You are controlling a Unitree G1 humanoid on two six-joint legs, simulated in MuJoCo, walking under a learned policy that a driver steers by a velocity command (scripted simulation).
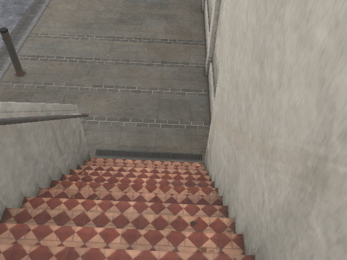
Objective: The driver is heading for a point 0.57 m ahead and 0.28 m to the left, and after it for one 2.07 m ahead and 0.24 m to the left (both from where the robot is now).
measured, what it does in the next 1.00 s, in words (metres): goes down, turning left: left foot 0.22 m lower, then right foot 0.22 m lower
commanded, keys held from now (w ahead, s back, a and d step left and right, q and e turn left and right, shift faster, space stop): w+q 0.84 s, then w+e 0.16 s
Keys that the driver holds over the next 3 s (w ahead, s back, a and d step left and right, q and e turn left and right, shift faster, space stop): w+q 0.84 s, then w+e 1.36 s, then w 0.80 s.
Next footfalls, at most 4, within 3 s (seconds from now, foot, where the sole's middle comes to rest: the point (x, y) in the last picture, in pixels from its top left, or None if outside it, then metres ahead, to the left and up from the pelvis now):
0.28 left None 0.25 0.15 -0.94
0.72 right None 0.49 0.00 -1.15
1.32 left None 0.70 0.39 -1.37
1.98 right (142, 245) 0.95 0.19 -1.58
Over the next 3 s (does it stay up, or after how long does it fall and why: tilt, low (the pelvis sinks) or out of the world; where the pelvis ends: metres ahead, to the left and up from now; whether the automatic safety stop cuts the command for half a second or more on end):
stays up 1.37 0.27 -1.24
